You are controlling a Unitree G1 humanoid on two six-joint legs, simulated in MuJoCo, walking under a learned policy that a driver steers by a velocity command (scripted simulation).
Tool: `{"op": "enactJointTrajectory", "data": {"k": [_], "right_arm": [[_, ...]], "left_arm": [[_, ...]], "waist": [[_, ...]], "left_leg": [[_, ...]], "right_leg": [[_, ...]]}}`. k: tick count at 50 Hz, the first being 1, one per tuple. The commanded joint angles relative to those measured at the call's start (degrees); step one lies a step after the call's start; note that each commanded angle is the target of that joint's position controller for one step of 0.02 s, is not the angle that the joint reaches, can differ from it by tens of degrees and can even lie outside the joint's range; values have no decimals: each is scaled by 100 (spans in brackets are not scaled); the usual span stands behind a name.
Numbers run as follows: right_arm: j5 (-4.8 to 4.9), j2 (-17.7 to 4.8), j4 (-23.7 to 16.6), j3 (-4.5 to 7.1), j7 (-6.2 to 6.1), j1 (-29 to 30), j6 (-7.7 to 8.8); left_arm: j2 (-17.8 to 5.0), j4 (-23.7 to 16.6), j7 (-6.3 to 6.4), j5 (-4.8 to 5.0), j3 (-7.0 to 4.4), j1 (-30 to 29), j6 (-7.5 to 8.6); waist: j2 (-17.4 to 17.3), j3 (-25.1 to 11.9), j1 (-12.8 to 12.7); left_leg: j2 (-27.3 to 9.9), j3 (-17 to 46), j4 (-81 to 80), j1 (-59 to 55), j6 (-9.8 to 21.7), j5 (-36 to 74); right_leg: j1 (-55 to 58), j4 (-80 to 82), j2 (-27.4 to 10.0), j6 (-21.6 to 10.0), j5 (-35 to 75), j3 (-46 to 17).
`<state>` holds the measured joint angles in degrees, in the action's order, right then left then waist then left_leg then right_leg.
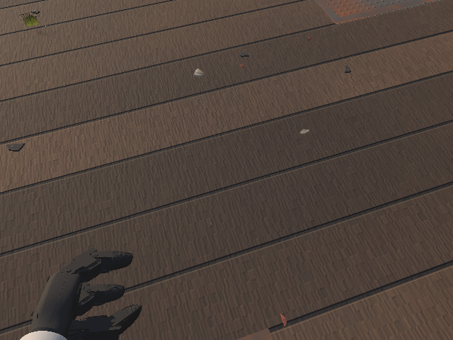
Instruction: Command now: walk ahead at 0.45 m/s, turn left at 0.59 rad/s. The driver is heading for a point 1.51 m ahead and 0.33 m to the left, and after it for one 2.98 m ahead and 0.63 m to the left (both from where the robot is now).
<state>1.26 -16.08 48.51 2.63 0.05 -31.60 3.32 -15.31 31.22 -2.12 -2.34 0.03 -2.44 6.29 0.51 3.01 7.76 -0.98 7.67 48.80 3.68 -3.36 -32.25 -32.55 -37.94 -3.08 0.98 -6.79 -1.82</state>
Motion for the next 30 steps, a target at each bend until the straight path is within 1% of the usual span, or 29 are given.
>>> {"op": "enactJointTrajectory", "data": {"k": [1, 2, 3, 4, 5, 6, 7, 8, 9, 10, 11, 13, 15, 16, 17, 18, 19, 20, 21, 22, 23, 24, 25, 26, 27, 28, 30], "right_arm": [[200, -745, -788, 128, -121, 10, 15], [129, -789, -888, 149, -198, 429, -66], [31, -750, -868, 176, -228, 498, -177], [18, -595, -872, 195, -212, 346, -309], [69, -447, -895, 199, -209, 299, -434], [83, -359, -983, 198, -214, 492, -523], [44, -329, -1122, 205, -212, 773, -575], [-9, -305, -1216, 201, -174, 950, -595], [-40, -287, -1225, 198, -104, 998, -598], [-48, -302, -1190, 211, -26, 1010, -609], [-47, -371, -1184, 240, 48, 1069, -636], [-31, -572, -1301, 320, 158, 1279, -717], [-34, -765, -1441, 425, 203, 1444, -761], [-61, -867, -1456, 498, 180, 1369, -756], [-109, -1110, -1355, 635, 111, 954, -731], [-77, -1812, -1435, 806, -9, 887, -684], [-283, -2127, -1809, 739, 18, 1320, -534], [-227, -1827, -1894, 680, 141, 1357, -361], [-155, -1683, -1888, 619, 148, 1455, -257], [-44, -1526, -1904, 586, 103, 1692, -259], [2, -1396, -1979, 531, 22, 1962, -316], [-74, -1257, -2090, 460, -73, 2209, -374], [-169, -1136, -2146, 398, -137, 2281, -397], [-221, -1042, -2132, 344, -174, 2244, -398], [-233, -967, -2077, 299, -190, 2186, -387], [-240, -870, -2007, 245, -194, 2157, -381], [-310, -509, -1883, 87, -169, 2334, -365]], "left_arm": [[-1295, 48, 97, 21, -494, 2070, -220], [-1020, 148, 115, 117, -429, 1729, -244], [-752, 198, 125, 129, -369, 1510, -246], [-664, 260, 134, 96, -377, 1238, -224], [-585, 298, 146, 86, -392, 928, -213], [-567, 327, 167, 93, -410, 651, -185], [-618, 367, 200, 107, -441, 453, -159], [-738, 423, 243, 141, -496, 376, -144], [-824, 447, 282, 183, -539, 264, -147], [-864, 459, 300, 230, -562, 151, -157], [-899, 492, 300, 291, -583, 119, -166], [-981, 581, 275, 399, -632, 136, -205], [-1052, 678, 257, 478, -682, 187, -287], [-1022, 727, 256, 521, -687, 222, -334], [-880, 787, 237, 494, -660, 395, -394], [-663, 719, 205, 266, -591, 693, -490], [-626, 514, 227, 122, -544, 995, -541], [-951, 544, 244, 178, -587, 745, -548], [-981, 479, 265, 272, -601, 495, -514], [-964, 574, 323, 199, -615, 476, -493], [-1032, 602, 363, 132, -637, 430, -486], [-1070, 724, 345, 160, -651, 537, -515], [-1019, 861, 325, 189, -640, 688, -544], [-911, 974, 311, 215, -610, 815, -573], [-790, 1033, 308, 231, -565, 871, -604], [-658, 1067, 308, 248, -511, 906, -637], [-426, 1171, 287, 266, -400, 1046, -691]], "waist": [[1251, -2596, -1234], [867, -1792, -1122], [702, -1387, -962], [802, -1160, -686], [890, -1014, -496], [844, -778, -427], [778, -589, -402], [733, -585, -398], [646, -694, -367], [601, -772, -346], [584, -803, -368], [511, -750, -412], [347, -647, -388], [186, -650, -304], [-242, -723, -143], [-2016, -284, -296], [-2406, -1013, -796], [-1418, -1321, -483], [-1074, -1024, -551], [-564, -884, -674], [-570, -849, -769], [-634, -962, -862], [-595, -1142, -862], [-471, -1288, -845], [-378, -1344, -812], [-357, -1357, -793], [-461, -1292, -817]], "left_leg": [[-5, 7, 3420, 3639, -108, -136], [-187, -316, 3240, 3840, -121, 195], [-336, -397, 3152, 3684, -156, 372], [-526, -360, 2942, 3287, -157, 498], [-634, -386, 2675, 2997, -148, 495], [-682, -459, 2269, 2873, -142, 555], [-729, -486, 1763, 2847, -135, 759], [-769, -509, 1227, 2670, -81, 1223], [-769, -541, 656, 2301, 20, 1854], [-679, -637, 200, 1975, 107, 2366], [-590, -738, -100, 1807, 174, 2651], [-503, -891, -462, 1676, 328, 2639], [-339, -1133, -838, 1486, 546, 2487], [-170, -1252, -1133, 1169, 707, 2553], [39, -1126, -1468, 555, 949, 2794], [-850, 672, -2422, 186, 1477, 5609], [-1733, 3081, -2782, -459, 2631, 4376], [-1806, 3096, -3203, -365, 2561, 3287], [-1603, 2766, -3236, -178, 2262, 2770], [-1351, 2444, -3170, 3, 1933, 2422], [-1205, 2176, -3110, 283, 1763, 2495], [-1163, 1783, -3041, 480, 1656, 2926], [-1122, 1495, -2945, 546, 1634, 3502], [-1076, 1235, -2865, 576, 1635, 3955], [-1038, 1030, -2833, 606, 1645, 4197], [-1001, 847, -2846, 661, 1646, 4189], [-855, 442, -2964, 984, 1552, 3458]], "right_leg": [[5047, 979, -2307, -1436, 3203, -2745], [4264, 1108, -2085, -1364, 3517, -2016], [3557, 1245, -1897, -1356, 3657, -1468], [2888, 1486, -1761, -1323, 3438, -992], [2378, 1770, -1748, -1298, 2830, -665], [1978, 2026, -1748, -1303, 2534, -372], [1761, 2188, -1786, -1305, 2453, -133], [1705, 2253, -1786, -1285, 2408, 91], [1676, 2244, -1701, -1208, 2298, 394], [1688, 2205, -1596, -1129, 2174, 683], [1793, 2145, -1566, -1073, 2049, 856], [2010, 1907, -1649, -952, 1760, 1031], [2091, 1447, -1701, -761, 1430, 1178], [2022, 954, -1561, -575, 1333, 1341], [1731, -76, -1243, -342, 1026, 1474], [576, -1934, -408, 162, -1986, 1740], [-687, -3468, 473, 389, -3557, 512], [-868, -3691, 399, 244, -3203, -255], [-951, -3535, 346, 59, -2688, -377], [-928, -3185, 199, -3, -2216, -483], [-733, -2773, 145, -16, -1907, -556], [-401, -2727, 104, 21, -1678, -451], [-137, -2715, 126, 92, -1518, -313], [78, -2626, 121, 171, -1431, -219], [228, -2455, 94, 253, -1367, -160], [392, -2227, 38, 322, -1303, -129], [980, -1474, -152, 390, -1057, -104]]}}
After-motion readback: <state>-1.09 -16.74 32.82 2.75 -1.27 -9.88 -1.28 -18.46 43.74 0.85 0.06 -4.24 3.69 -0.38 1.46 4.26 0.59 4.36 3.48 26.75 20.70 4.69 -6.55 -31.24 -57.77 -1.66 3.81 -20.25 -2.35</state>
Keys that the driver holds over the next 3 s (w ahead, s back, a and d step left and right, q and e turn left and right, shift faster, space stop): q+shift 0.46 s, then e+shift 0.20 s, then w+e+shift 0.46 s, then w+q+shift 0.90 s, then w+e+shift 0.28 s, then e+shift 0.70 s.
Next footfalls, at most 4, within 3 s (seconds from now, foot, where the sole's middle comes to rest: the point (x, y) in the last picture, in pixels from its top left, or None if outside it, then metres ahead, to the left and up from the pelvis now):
0.34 left None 0.25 0.14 -0.74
0.90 right None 0.28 -0.10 -0.74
1.32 left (159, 268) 0.69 0.16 -0.74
1.74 right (204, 154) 1.13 -0.02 -0.74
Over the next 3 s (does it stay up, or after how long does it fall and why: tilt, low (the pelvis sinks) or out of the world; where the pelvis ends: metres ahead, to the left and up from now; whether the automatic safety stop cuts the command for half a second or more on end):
stays up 1.59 0.54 0.03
